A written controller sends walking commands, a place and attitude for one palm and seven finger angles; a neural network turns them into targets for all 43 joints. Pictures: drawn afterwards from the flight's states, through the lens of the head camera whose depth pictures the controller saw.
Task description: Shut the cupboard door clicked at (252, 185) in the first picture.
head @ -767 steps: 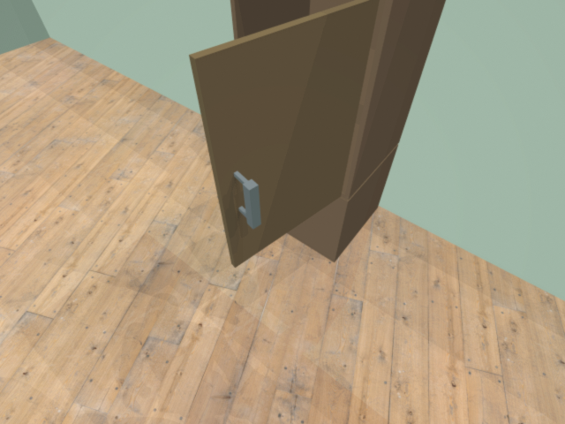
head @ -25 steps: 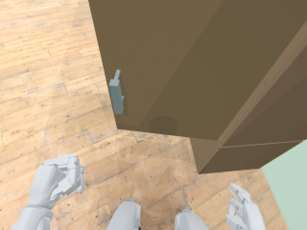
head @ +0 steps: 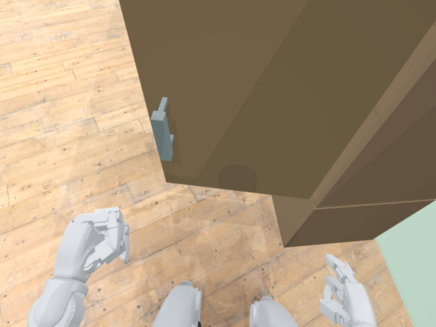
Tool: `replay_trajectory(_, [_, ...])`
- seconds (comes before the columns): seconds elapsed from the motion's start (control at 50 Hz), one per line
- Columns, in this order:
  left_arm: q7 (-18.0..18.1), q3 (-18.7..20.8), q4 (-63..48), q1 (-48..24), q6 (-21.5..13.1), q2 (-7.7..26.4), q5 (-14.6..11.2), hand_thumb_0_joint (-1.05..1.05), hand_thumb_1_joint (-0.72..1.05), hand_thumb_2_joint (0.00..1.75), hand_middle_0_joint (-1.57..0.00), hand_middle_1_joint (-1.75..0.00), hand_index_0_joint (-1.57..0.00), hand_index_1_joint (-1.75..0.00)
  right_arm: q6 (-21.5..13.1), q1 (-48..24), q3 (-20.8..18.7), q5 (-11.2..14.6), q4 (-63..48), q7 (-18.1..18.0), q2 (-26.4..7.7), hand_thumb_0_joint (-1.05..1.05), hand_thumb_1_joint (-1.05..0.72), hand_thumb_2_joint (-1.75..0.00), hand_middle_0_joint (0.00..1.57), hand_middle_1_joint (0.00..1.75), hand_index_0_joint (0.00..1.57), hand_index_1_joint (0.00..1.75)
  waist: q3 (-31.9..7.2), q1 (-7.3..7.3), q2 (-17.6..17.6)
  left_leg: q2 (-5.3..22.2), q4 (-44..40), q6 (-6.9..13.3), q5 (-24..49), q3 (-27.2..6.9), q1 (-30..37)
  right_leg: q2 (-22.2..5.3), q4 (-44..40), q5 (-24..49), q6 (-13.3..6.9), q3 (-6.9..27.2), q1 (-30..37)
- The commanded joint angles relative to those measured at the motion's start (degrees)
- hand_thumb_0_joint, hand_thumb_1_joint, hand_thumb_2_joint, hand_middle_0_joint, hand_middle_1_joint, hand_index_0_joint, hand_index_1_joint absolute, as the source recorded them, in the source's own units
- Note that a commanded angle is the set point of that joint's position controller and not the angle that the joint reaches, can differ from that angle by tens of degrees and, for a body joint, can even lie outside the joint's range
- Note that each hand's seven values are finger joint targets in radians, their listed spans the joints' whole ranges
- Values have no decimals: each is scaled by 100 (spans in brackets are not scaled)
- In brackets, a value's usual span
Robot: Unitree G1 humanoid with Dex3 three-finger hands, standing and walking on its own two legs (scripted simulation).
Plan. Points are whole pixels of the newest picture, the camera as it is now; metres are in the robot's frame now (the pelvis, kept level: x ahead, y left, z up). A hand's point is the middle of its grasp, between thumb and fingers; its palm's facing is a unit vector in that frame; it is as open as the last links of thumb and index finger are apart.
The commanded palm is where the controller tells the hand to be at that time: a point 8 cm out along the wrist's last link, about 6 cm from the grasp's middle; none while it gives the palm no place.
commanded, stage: bring the fist close to the handle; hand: left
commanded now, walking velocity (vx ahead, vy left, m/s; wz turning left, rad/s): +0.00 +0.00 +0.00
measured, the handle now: (165, 130) +0.48 +0.15 +0.05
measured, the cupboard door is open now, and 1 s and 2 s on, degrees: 78 78 70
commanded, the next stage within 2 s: push the door shut along its arc in 1.22 s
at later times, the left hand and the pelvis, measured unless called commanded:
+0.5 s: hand (158, 197) +0.33 +0.14 +0.05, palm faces -0.07 -1.00 -0.02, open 3.1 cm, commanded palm +0.32 +0.19 +0.05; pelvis +0.01 +0.00 +0.01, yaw -1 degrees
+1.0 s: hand (179, 164) +0.40 +0.11 +0.05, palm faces -0.04 -1.00 -0.03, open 3.1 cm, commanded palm +0.37 +0.17 +0.05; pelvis +0.01 -0.01 +0.01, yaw -2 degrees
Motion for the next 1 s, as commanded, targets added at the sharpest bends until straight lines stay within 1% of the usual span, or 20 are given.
replay_trajectory(0.0, [51, 282, -1087, -845, -227, 588, -33, 0, 90, 90, -130, -150, -130, -150, -250, -78, -362, 23, -814, -17, -808, 0, -90, -90, 20, 30, 20, 30, -1438, -146, 156, -54, -1297, -91, 715, -362, 1505, 118, -1181, 731, -26, 494, 549])
replay_trajectory(0.06, [169, 370, -932, -1074, -66, 651, 39, 0, 90, 90, -130, -150, -130, -150, -157, -68, -351, 19, -808, 7, -790, 0, -90, -90, 20, 30, 20, 30, -1582, -81, 138, -64, -1301, -87, 1007, -311, 1525, 111, -1176, 994, -31, 518, 793])
replay_trajectory(0.14, [323, 349, -634, -1416, -12, 588, 79, 0, 90, 90, -130, -150, -130, -150, -65, -30, -345, 10, -747, 37, -790, 0, -90, -90, 20, 30, 20, 30, -1502, -118, -7, -58, -1319, -85, 1128, -276, 1517, 114, -1222, 1148, -19, 523, 874])
replay_trajectory(0.28, [474, 145, -154, -2178, -185, 403, 202, 0, 90, 90, -130, -150, -130, -150, 41, 4, -364, -11, -609, 93, -795, 0, -90, -90, 20, 30, 20, 30, -1482, -274, -113, -45, -1302, -80, 1161, -214, 1572, 68, -1272, 1265, 21, 561, 808])
replay_trajectory(0.3, [501, 254, -119, -2194, -230, 496, 220, 0, 90, 90, -130, -150, -130, -150, 53, -6, -388, -10, -591, 91, -810, 0, -90, -90, 20, 30, 20, 30, -1566, -217, -46, -39, -1314, -96, 1204, -209, 1613, 62, -1244, 1285, 8, 564, 813])
replay_trajectory(0.36, [540, 15, -64, -2525, -280, 310, 282, 0, 90, 90, -130, -150, -130, -150, 106, 23, -392, -18, -552, 123, -801, 0, -90, -90, 20, 30, 20, 30, -1696, -256, 125, -25, -1337, -107, 1511, -224, 1902, 53, -1191, 1575, -8, 514, 772])
replay_trajectory(0.42, [651, -99, 183, -2920, -284, 213, 343, 0, 90, 90, -130, -150, -130, -150, 164, 35, -400, -22, -495, 140, -809, 0, -90, -90, 20, 30, 20, 30, -1647, -322, -22, -14, -1362, -105, 1349, -242, 1895, 50, -1228, 1416, 16, 508, 668])
replay_trajectory(0.44, [698, 10, 269, -3051, -279, 345, 373, 0, 90, 90, -130, -150, -130, -150, 199, 88, -400, -31, -453, 131, -836, 0, -90, -90, 20, 30, 20, 30, -1648, -299, -11, -13, -1370, -109, 1370, -268, 1872, 60, -1215, 1427, -14, 511, 719])
replay_trajectory(0.52, [857, 23, 687, -3628, -293, 269, 453, 0, 90, 90, -130, -150, -130, -150, 306, 60, -403, -37, -398, 156, -812, 0, -90, -90, 20, 30, 20, 30, -1779, -317, -116, -37, -1340, -104, 1306, -194, 1856, 37, -1245, 1423, 21, 564, 752])
replay_trajectory(0.54, [893, 169, 846, -3696, -283, 416, 465, 0, 90, 90, -130, -150, -130, -150, 344, 124, -402, -50, -361, 147, -835, 0, -90, -90, 20, 30, 20, 30, -1775, -295, -99, -38, -1339, -105, 1400, -199, 1831, 49, -1243, 1538, 0, 579, 843])
replay_trajectory(0.6, [931, 37, 994, -4084, -343, 268, 513, 0, 90, 90, -130, -150, -130, -150, 400, 115, -407, -46, -336, 184, -807, 0, -90, -90, 20, 30, 20, 30, -1943, -304, 35, -29, -1352, -130, 1496, -181, 1994, 33, -1217, 1633, 7, 576, 821])
replay_trajectory(0.64, [968, 75, 1245, -4221, -335, 312, 549, 0, 90, 90, -130, -150, -130, -150, 459, 193, -416, -55, -305, 190, -844, 0, -90, -90, 20, 30, 20, 30, -1956, -334, -65, -11, -1353, -128, 1530, -210, 2016, 47, -1217, 1669, 2, 559, 804])
replay_trajectory(0.68, [989, -110, 1475, -4532, -343, 90, 579, 0, 90, 90, -130, -150, -130, -150, 505, 208, -405, -55, -261, 217, -810, 0, -90, -90, 20, 30, 20, 30, -1883, -418, -95, -10, -1364, -133, 1505, -199, 2053, 42, -1251, 1661, 24, 550, 717])
replay_trajectory(0.72, [1048, 88, 1777, -4823, -372, 264, 585, 0, 90, 90, -130, -150, -130, -150, 553, 220, -406, -55, -207, 215, -832, 0, -90, -90, 20, 30, 20, 30, -1770, -446, -249, -19, -1357, -121, 1291, -173, 1859, 46, -1309, 1494, 39, 597, 703])
replay_trajectory(0.8, [1121, 87, 2142, -5346, -475, 217, 651, 0, 90, 90, -130, -150, -130, -150, 617, 307, -417, -81, -133, 237, -828, 0, -90, -90, 20, 30, 20, 30, -1909, -481, -141, -30, -1325, -126, 1387, -155, 1895, 40, -1282, 1622, 33, 622, 710])
replay_trajectory(0.84, [1139, 302, 2216, -5094, -525, 389, 664, 0, 90, 90, -130, -150, -130, -150, 658, 385, -441, -107, -161, 257, -863, 0, -90, -90, 20, 30, 20, 30, -2190, -335, -75, -41, -1315, -131, 1653, -156, 1979, 57, -1196, 1889, 9, 627, 891])
replay_trajectory(0.86, [1127, 239, 2186, -5059, -545, 314, 669, 0, 90, 90, -130, -150, -130, -150, 683, 357, -436, -94, -173, 283, -825, 0, -90, -90, 20, 30, 20, 30, -2230, -346, 37, -32, -1329, -144, 1727, -122, 2075, 47, -1199, 1974, 15, 620, 884])
replay_trajectory(0.9, [1108, 343, 2233, -4806, -558, 372, 633, 0, 90, 90, -130, -150, -130, -150, 738, 379, -454, -87, -197, 307, -822, 0, -90, -90, 20, 30, 20, 30, -2271, -302, -248, -33, -1337, -129, 1763, -59, 1940, 50, -1245, 2121, 47, 674, 1125])
replay_trajectory(0.94, [1074, 335, 2198, -4826, -570, 404, 637, 0, 90, 90, -130, -150, -130, -150, 785, 414, -450, -83, -227, 308, -830, 0, -90, -90, 20, 30, 20, 30, -2163, -298, -109, -44, -1362, -117, 1768, -54, 1895, 56, -1238, 2172, 32, 677, 1164])
replay_trajectory(0.98, [1059, 293, 2104, -4786, -615, 344, 626, 0, 90, 90, -130, -150, -130, -150, 822, 398, -455, -74, -231, 314, -803, 0, -90, -90, 20, 30, 20, 30, -2158, -336, -274, -39, -1375, -110, 1740, -20, 1872, 49, -1281, 2199, 62, 702, 1225])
